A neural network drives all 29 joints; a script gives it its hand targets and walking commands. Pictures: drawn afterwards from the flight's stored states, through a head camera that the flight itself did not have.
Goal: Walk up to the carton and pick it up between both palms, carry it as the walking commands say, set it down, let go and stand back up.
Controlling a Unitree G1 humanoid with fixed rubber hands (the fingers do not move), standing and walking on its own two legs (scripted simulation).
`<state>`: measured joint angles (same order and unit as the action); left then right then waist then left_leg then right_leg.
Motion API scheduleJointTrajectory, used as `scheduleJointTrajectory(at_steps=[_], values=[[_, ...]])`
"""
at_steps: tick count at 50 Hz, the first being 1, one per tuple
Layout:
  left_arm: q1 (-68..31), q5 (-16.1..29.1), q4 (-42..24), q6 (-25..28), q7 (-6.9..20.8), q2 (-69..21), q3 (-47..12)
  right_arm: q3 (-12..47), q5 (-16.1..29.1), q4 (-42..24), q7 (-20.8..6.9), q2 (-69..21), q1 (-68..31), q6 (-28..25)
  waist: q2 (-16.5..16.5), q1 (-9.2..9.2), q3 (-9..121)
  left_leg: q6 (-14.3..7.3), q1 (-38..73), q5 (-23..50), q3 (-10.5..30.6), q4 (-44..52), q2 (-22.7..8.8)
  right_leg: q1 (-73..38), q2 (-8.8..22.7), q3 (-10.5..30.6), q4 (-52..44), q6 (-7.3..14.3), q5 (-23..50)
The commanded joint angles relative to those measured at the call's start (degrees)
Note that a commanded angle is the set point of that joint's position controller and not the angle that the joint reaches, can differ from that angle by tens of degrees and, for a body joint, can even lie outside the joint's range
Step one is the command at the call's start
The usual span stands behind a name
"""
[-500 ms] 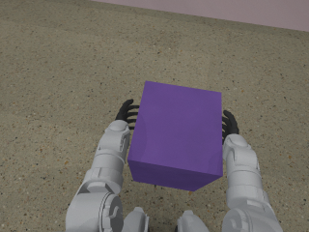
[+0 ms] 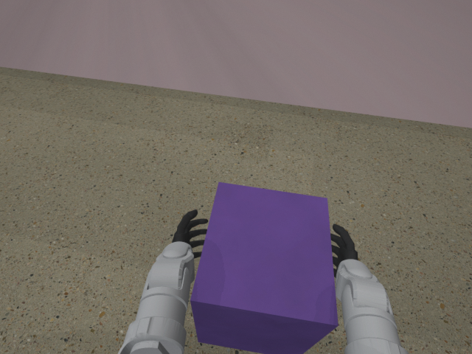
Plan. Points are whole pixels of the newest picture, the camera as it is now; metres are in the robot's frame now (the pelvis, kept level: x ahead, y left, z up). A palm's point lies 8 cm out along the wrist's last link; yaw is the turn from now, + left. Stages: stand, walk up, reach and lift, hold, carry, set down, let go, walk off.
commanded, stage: reach and lift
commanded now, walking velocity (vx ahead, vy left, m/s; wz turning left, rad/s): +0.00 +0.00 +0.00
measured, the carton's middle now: (258, 274) +0.31 -0.01 -0.06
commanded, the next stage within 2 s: hold in 1.64 s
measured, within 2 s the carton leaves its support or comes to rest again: neither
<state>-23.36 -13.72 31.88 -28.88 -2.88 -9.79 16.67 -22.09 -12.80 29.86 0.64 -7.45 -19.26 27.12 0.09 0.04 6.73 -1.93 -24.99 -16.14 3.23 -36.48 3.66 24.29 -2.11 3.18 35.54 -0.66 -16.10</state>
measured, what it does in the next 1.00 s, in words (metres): stands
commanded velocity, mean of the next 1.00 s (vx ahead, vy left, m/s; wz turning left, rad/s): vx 0.00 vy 0.00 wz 0.00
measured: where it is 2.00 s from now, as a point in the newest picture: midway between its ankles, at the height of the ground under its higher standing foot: outside the picture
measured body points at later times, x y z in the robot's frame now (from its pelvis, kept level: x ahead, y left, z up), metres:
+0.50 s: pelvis -0.02 +0.00 +0.00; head -0.07 +0.01 +0.45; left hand +0.30 +0.14 +0.04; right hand +0.30 -0.16 +0.05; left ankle +0.02 +0.10 -0.72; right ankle +0.02 -0.12 -0.72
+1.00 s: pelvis +0.00 +0.00 +0.01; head -0.06 +0.00 +0.46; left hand +0.31 +0.14 +0.06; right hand +0.30 -0.16 +0.04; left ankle +0.02 +0.10 -0.72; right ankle +0.02 -0.12 -0.72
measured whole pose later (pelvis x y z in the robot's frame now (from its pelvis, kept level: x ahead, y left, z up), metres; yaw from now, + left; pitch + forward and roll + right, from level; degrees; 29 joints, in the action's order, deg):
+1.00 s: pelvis +0.00 +0.00 +0.01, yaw +0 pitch -4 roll +0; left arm -21.4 -13.9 23.2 -44.2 -2.9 -9.8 15.8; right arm -18.9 -14.5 24.6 -0.1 -8.0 -18.9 40.8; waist 0.0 0.0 4.3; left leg -1.9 -10.1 -13.5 3.6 -28.3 3.5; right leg 9.4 -1.8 3.3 27.5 -0.4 -13.6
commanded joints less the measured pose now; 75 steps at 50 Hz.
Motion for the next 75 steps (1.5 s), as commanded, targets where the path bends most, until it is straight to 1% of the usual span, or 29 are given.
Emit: scheduleJointTrajectory(at_steps=[1, 3, 4, 7, 10, 11, 14, 15, 18, 20, 25, 33, 38, 42, 43, 46, 47, 51, 52, 53, 54, 55, 56, 64, 68, 69, 70, 73, 75], values=[[-28.25, 12.05, -4.06, -0.38, 14.20, -58.49, -34.61, 35.81, 9.93, -7.19, -11.19, -60.09, -34.13, 2.90, -1.16, 3.93, 18.96, 1.81, 22.43, 19.07, 4.99, 7.32, -0.08, -14.48, -2.90, 3.13, -7.03, -0.48, 18.83], [-31.84, 12.92, -6.29, -0.67, 14.47, -57.44, -35.28, 38.79, 13.22, -11.32, -11.40, -61.05, -42.09, 2.98, -1.39, 2.01, 18.63, 1.35, 21.12, 15.80, 4.71, 7.24, 0.36, -15.30, -2.25, 3.09, -6.60, -0.04, 15.71], [-35.02, 14.59, -8.69, -0.99, 14.63, -58.05, -36.83, 38.14, 12.44, -11.50, -11.23, -61.52, -41.83, 3.65, 2.25, 4.58, 18.17, 1.31, 21.99, 13.94, 5.19, 7.42, -0.27, -15.73, -2.10, 3.08, -7.01, -0.14, 14.14], [-38.24, 14.40, -5.70, -2.92, 15.48, -59.39, -36.63, 39.93, 13.90, -13.27, -11.30, -60.11, -47.69, 4.63, -0.90, 3.47, 15.37, 1.32, 20.03, 7.15, 4.27, 7.86, -0.18, -12.34, -1.72, 3.36, -7.54, 0.56, 6.71], [-40.06, 13.74, -4.10, -5.69, 15.91, -57.14, -35.32, 36.53, 12.29, -7.06, -11.82, -59.57, -46.28, 7.35, 0.47, 4.02, 7.49, 1.29, 16.75, -3.04, 3.98, 9.95, -0.63, -11.31, -1.18, 2.99, -9.14, 1.34, -2.37], [-40.62, 11.47, -1.73, -5.89, 15.49, -56.00, -31.25, 34.00, 11.23, -3.44, -12.33, -58.91, -48.51, 8.18, 0.61, 1.55, 3.45, 1.12, 15.89, -6.25, 3.68, 9.93, -0.91, -8.89, -1.22, 2.85, -9.64, 1.65, -7.73], [-45.30, 12.31, -2.68, -7.23, 16.03, -57.49, -31.39, 31.56, 10.46, -0.22, -12.26, -59.00, -46.46, 9.81, -1.04, 4.55, 1.05, 1.49, 14.86, -10.06, 2.94, 11.25, -1.16, -10.20, -0.89, 2.70, -11.25, 2.35, -10.75], [-45.22, 13.13, -3.59, -7.64, 16.46, -56.96, -30.92, 32.51, 11.11, -0.45, -12.48, -60.33, -46.48, 10.32, 1.61, 2.98, 4.82, 1.44, 16.37, -8.32, 2.86, 11.15, -1.04, -12.67, -0.56, 2.90, -11.90, 2.20, -9.76], [-48.73, 9.97, 0.82, -8.48, 16.10, -54.50, -25.39, 25.88, 7.58, 6.31, -12.96, -56.62, -47.85, 11.92, -1.43, 5.06, -0.72, 1.65, 12.91, -14.07, 2.27, 12.59, -1.34, -11.27, -0.68, 1.72, -12.00, 2.29, -14.52], [-52.07, 15.23, -11.69, -7.92, 15.83, -58.05, -31.98, 30.25, 10.72, 0.29, -13.27, -61.03, -45.45, 11.81, -2.91, 4.81, 6.54, 1.80, 16.41, -6.99, 2.57, 12.60, -2.03, -16.86, -1.21, 1.83, -9.97, 2.41, -4.53], [-44.19, 18.79, -19.43, -10.54, 15.20, -58.25, -38.62, 35.24, 14.32, -7.85, -13.23, -60.74, -40.66, 13.29, -1.51, 5.79, 18.20, 3.58, 24.95, 14.48, 3.96, 10.49, -1.86, -20.95, -1.85, 1.97, -9.09, 1.10, 15.43], [-37.91, 13.12, -9.05, -13.25, 15.04, -56.32, -30.69, 29.07, 9.98, -3.06, -13.60, -56.18, -38.57, 14.77, -1.69, 3.46, 3.27, 3.73, 22.98, 2.68, 4.50, 13.89, -2.41, -14.26, -0.75, 2.61, -11.97, 2.23, 2.54], [-34.28, 14.88, -12.87, -13.14, 14.51, -58.60, -33.31, 32.79, 12.19, -7.39, -13.91, -57.02, -35.34, 14.18, -4.67, 2.83, 9.20, 4.13, 24.75, 12.36, 4.43, 13.52, -1.86, -20.00, -1.30, 2.69, -11.23, 2.35, 12.41], [-28.12, 14.54, -13.25, -12.38, 14.51, -57.91, -33.43, 38.94, 15.67, -15.20, -13.70, -60.12, -39.29, 13.12, -0.83, -0.56, 11.56, 2.98, 27.51, 19.07, 3.63, 12.42, -1.92, -20.13, -1.48, 2.64, -11.05, 1.06, 16.66], [-27.59, 15.75, -12.81, -13.10, 14.45, -59.61, -34.20, 38.53, 14.34, -14.52, -13.46, -58.18, -36.88, 13.81, 1.58, 1.71, 10.43, 3.26, 28.39, 21.01, 4.78, 12.70, -2.29, -19.20, -1.70, 2.29, -11.34, 0.92, 17.10], [-27.89, 15.81, -17.44, -12.53, 14.42, -58.43, -36.10, 39.97, 15.22, -16.03, -13.94, -58.89, -33.71, 13.52, -3.26, 0.05, 15.15, 4.35, 30.44, 26.45, 4.52, 11.86, -1.29, -20.51, -1.90, 2.97, -11.65, 0.71, 21.57], [-26.68, 13.94, -11.30, -13.13, 14.46, -58.26, -33.79, 39.65, 14.96, -16.36, -13.47, -57.57, -37.43, 13.24, -5.05, -1.32, 12.89, 3.75, 26.78, 20.24, 3.88, 12.51, -0.82, -21.80, -1.31, 3.37, -11.93, 1.17, 17.89], [-22.61, 13.78, -12.27, -12.35, 14.71, -57.37, -33.47, 42.51, 15.40, -20.05, -13.20, -59.55, -37.70, 12.90, 3.46, -1.62, 10.74, 2.31, 28.51, 18.88, 4.15, 12.43, -1.08, -19.62, -1.31, 2.85, -12.38, 0.49, 16.35], [-26.44, 14.12, -13.84, -12.03, 15.16, -57.68, -34.57, 41.21, 14.49, -19.14, -13.18, -58.53, -36.91, 12.81, -0.65, -0.71, 12.11, 2.39, 28.62, 17.94, 4.53, 12.65, -1.12, -19.32, -1.01, 3.40, -12.31, 0.70, 15.69], [-22.27, 12.40, -11.08, -12.70, 14.91, -56.84, -32.28, 41.62, 15.09, -18.26, -12.99, -59.42, -37.15, 13.31, 1.53, -1.85, 9.48, 2.46, 28.13, 17.43, 3.82, 12.78, -0.77, -18.44, -1.12, 3.15, -12.40, 0.46, 15.46], [-24.40, 13.44, -12.63, -12.76, 14.96, -57.84, -33.91, 39.94, 13.77, -15.58, -12.88, -58.91, -33.12, 13.93, 0.94, 0.34, 7.72, 2.65, 28.69, 16.41, 4.50, 13.08, -1.72, -16.41, -1.23, 3.44, -12.78, 1.02, 13.66], [-24.71, 13.53, -15.18, -12.54, 15.01, -58.30, -35.08, 41.69, 14.94, -18.26, -13.34, -59.19, -33.59, 13.15, -3.59, -1.15, 10.89, 3.29, 28.98, 20.61, 4.40, 12.76, -1.09, -19.01, -1.26, 3.69, -12.17, 1.52, 16.67], [-24.26, 14.88, -14.67, -12.24, 14.86, -58.54, -35.45, 42.76, 15.07, -18.54, -13.24, -58.64, -33.72, 13.30, -0.20, -1.33, 11.47, 2.73, 28.37, 20.56, 4.11, 12.64, -0.85, -19.84, -1.81, 3.01, -12.53, 1.13, 17.57], [-27.05, 12.77, -13.12, -12.58, 15.46, -56.48, -33.37, 39.68, 13.68, -12.98, -13.91, -58.85, -33.21, 14.05, -1.77, -0.26, 5.69, 2.25, 24.67, 8.10, 3.09, 13.93, -0.86, -15.78, -1.24, 2.72, -12.66, 1.84, 7.11], [-22.68, 12.45, -12.03, -12.56, 15.44, -56.00, -32.52, 40.97, 14.50, -14.91, -13.71, -58.67, -34.62, 13.90, 1.85, -0.79, 5.19, 2.07, 25.49, 8.98, 3.23, 13.22, -0.69, -15.88, -1.57, 2.42, -12.83, 1.56, 7.05], [-26.99, 13.16, -14.30, -12.40, 15.81, -57.29, -33.96, 41.07, 14.37, -15.70, -13.92, -59.04, -34.99, 13.40, -4.25, -0.63, 7.20, 1.93, 23.84, 8.08, 2.50, 13.14, 0.13, -17.95, -0.89, 3.07, -12.45, 2.44, 7.28], [-25.66, 13.18, -13.74, -12.10, 15.36, -56.96, -33.39, 41.58, 15.55, -14.95, -14.28, -59.98, -35.56, 13.48, 0.83, -1.11, 6.91, 2.05, 25.71, 9.15, 3.71, 12.84, -1.04, -16.00, -0.88, 3.45, -12.02, 2.02, 7.24], [-24.92, 12.99, -11.79, -12.78, 15.24, -57.15, -33.43, 40.26, 14.86, -13.96, -14.25, -58.61, -35.85, 13.42, 1.32, -0.65, 4.34, 1.86, 24.65, 7.33, 3.47, 13.33, -0.85, -15.31, -1.67, 2.38, -12.95, 2.28, 4.44], [-23.04, 13.05, -13.20, -12.81, 15.29, -57.71, -33.83, 41.01, 15.38, -14.96, -14.52, -58.56, -35.19, 13.67, -2.49, -0.26, 7.20, 2.40, 26.43, 8.54, 2.88, 13.25, -1.07, -15.69, -0.90, 2.76, -12.22, 2.03, 6.98]])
